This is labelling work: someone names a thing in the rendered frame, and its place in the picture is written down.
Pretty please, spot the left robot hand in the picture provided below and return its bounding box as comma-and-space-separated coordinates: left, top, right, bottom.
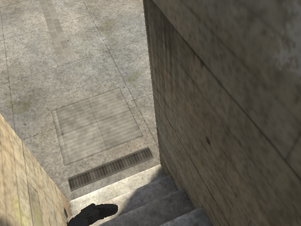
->
67, 203, 119, 226

